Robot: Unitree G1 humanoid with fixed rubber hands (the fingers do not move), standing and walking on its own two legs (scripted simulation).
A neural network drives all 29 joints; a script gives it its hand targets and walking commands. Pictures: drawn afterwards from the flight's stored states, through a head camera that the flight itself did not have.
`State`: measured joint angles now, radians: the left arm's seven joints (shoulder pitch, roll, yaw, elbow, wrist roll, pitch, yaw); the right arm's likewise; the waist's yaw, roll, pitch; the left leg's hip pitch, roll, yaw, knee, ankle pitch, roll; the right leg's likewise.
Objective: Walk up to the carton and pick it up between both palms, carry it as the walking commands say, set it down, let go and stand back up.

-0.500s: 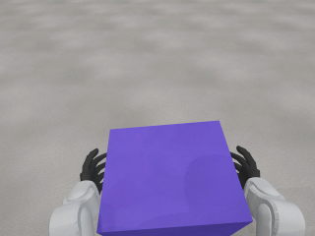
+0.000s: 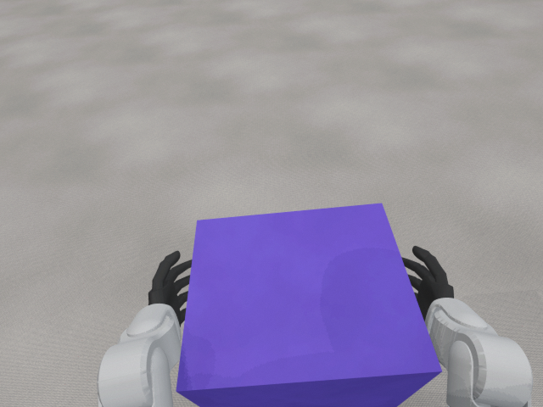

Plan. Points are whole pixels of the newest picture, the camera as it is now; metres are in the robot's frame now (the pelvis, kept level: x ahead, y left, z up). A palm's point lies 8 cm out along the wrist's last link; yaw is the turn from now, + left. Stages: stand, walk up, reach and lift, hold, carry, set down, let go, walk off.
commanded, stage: carry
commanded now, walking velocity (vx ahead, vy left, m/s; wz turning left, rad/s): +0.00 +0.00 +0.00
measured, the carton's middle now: (298, 322) +0.24 -0.01 +0.00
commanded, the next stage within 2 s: none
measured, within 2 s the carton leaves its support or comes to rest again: neither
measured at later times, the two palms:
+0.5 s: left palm (224, 167) +0.48 +0.10 +0.10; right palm (429, 175) +0.43 -0.24 +0.09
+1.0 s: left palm (246, 129) +0.61 +0.06 +0.08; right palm (418, 133) +0.58 -0.28 +0.07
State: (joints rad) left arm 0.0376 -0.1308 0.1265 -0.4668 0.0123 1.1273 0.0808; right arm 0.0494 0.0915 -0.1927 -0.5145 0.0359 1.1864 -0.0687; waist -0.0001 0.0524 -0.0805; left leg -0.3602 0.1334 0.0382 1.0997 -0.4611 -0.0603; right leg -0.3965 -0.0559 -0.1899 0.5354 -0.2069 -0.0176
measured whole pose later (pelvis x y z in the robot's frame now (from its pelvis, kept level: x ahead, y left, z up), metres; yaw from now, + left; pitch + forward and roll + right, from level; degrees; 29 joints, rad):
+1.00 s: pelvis +0.37 -0.09 +0.00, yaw -4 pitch +4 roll +2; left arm 0.06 -0.13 0.17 -0.53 -0.02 1.14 0.05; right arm 0.10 0.14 -0.17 -0.58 0.01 1.17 -0.07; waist 0.01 0.01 -0.08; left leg -0.33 0.03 0.10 0.76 -0.43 -0.01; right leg -0.15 -0.05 -0.19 0.54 -0.46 -0.04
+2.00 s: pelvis +0.43 -0.11 +0.00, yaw +1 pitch +3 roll -2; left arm 0.04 -0.13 0.18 -0.56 -0.02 1.14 0.05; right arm 0.09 0.14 -0.16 -0.58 0.01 1.13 -0.06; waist 0.05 0.02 0.00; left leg -0.36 0.11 0.16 0.65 -0.33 0.02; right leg -0.56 -0.05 -0.10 1.08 -0.52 0.03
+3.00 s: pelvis +0.09 -0.09 +0.00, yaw -32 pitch +2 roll +2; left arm 0.12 -0.14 0.15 -0.57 -0.01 1.13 0.03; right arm 0.13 0.14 -0.16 -0.60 0.03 1.17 -0.08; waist -0.05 0.03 -0.05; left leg -0.59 0.07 0.06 1.15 -0.47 -0.06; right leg -0.45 -0.03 -0.03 0.62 -0.20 -0.02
